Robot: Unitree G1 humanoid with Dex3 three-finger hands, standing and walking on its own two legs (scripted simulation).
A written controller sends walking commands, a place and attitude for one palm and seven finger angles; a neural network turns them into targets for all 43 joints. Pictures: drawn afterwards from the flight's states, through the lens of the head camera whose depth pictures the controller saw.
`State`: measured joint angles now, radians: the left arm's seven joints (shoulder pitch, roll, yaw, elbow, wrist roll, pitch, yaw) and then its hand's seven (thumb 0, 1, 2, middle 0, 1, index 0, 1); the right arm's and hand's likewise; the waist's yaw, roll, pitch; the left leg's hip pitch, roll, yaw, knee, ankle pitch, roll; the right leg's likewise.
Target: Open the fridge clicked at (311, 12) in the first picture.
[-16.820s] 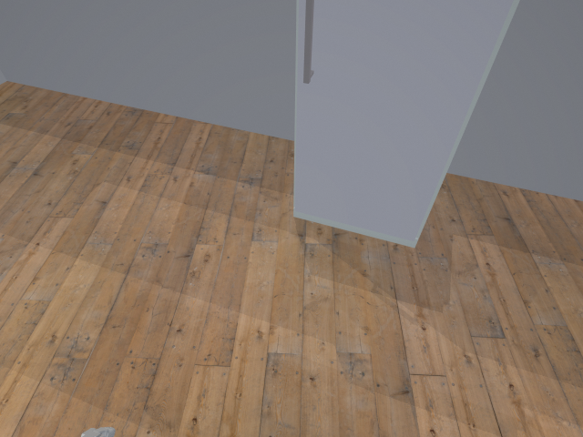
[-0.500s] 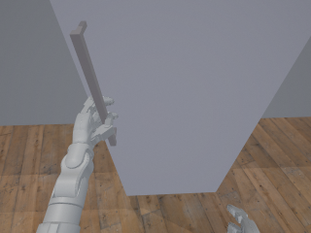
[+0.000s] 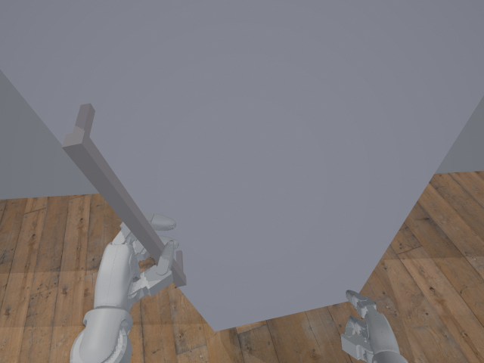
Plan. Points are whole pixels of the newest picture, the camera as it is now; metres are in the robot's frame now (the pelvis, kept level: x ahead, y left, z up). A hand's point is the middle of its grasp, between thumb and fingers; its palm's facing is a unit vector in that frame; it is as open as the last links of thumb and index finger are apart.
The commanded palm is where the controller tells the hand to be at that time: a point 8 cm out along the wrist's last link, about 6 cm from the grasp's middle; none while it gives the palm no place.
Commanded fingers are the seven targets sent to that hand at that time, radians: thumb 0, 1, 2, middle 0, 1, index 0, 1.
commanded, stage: walk backward, drawing the door open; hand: left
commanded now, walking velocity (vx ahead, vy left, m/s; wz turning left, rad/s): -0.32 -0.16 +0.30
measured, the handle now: (146, 221) +0.29 +0.14 +0.13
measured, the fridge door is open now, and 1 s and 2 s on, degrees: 11 36 69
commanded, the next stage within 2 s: stop walking and hold the door back in 1.62 s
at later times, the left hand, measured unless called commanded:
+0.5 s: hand (183, 314) +0.18 +0.08 +0.09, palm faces +0.34 -0.91 -0.23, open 6.0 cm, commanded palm +0.13 +0.12 +0.09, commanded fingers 0.00 0.90 0.90 -0.45 -1.40 -0.45 -1.40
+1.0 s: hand out of the picture +0.07 -0.01 +0.09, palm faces +0.59 -0.77 -0.23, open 6.1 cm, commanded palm +0.01 +0.01 +0.09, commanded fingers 0.00 0.90 0.90 -0.45 -1.40 -0.45 -1.40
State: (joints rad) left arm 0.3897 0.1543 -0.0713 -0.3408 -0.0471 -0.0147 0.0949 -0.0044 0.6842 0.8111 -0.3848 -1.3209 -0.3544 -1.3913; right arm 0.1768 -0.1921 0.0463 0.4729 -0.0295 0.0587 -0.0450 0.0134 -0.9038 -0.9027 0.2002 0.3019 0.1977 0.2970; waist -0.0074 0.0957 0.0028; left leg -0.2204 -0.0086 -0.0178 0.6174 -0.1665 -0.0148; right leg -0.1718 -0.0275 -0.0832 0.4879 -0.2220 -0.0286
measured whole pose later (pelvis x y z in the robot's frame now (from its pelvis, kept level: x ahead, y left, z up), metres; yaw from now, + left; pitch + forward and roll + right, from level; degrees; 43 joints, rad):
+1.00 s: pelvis -0.07 -0.26 -0.03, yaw +36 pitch +0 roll -1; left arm 0.29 0.21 -0.04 -0.37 0.01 -0.09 0.09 0.01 0.68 0.79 -0.43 -1.38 -0.32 -1.40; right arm 0.22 -0.12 0.01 0.63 -0.02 -0.16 -0.05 0.01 -0.90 -0.90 0.20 0.30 0.20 0.30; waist -0.02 0.05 0.09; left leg -0.26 0.11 -0.21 0.49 -0.25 -0.11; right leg -0.35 -0.01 0.00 0.63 -0.31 0.06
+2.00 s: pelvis +0.03 -0.59 -0.02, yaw +77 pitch -3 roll -1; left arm -0.12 0.22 -0.01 0.04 -0.02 -0.08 0.13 0.00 0.74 0.84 -0.45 -1.39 -0.43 -1.40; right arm 0.15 -0.22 0.01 0.61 0.00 -0.06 -0.09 0.01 -0.91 -0.90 0.20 0.30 0.20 0.30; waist 0.01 -0.01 0.09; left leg -0.21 -0.02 0.05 0.56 -0.30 0.07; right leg -0.43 -0.05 -0.09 0.89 -0.38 0.03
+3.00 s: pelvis +0.01 -0.59 -0.02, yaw +71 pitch +0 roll +0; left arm -0.31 0.25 0.10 0.37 -0.04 -0.18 0.06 -0.06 0.74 0.80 -0.45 -1.40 -0.44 -1.40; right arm 0.18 -0.22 0.02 0.65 0.01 -0.03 -0.09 0.01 -0.90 -0.90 0.20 0.30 0.20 0.30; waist -0.03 0.02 0.04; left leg -0.26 0.03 0.11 0.52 -0.26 0.03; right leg -0.26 0.00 -0.01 0.51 -0.25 0.01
